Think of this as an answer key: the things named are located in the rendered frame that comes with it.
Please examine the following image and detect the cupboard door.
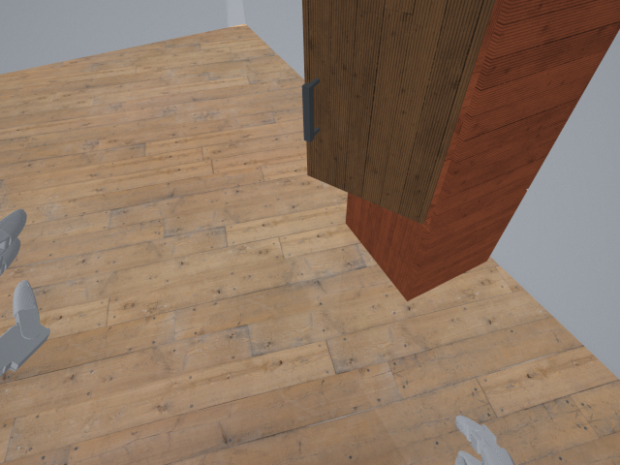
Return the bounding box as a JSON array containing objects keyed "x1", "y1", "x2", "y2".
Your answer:
[{"x1": 302, "y1": 0, "x2": 496, "y2": 224}]

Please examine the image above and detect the robot left hand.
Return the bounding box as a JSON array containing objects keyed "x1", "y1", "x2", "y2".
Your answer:
[{"x1": 0, "y1": 209, "x2": 50, "y2": 377}]

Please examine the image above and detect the robot right hand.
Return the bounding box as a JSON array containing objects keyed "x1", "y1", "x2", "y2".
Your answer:
[{"x1": 455, "y1": 416, "x2": 514, "y2": 465}]

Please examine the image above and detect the handle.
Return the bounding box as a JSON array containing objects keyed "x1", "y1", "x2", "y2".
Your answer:
[{"x1": 302, "y1": 78, "x2": 320, "y2": 142}]

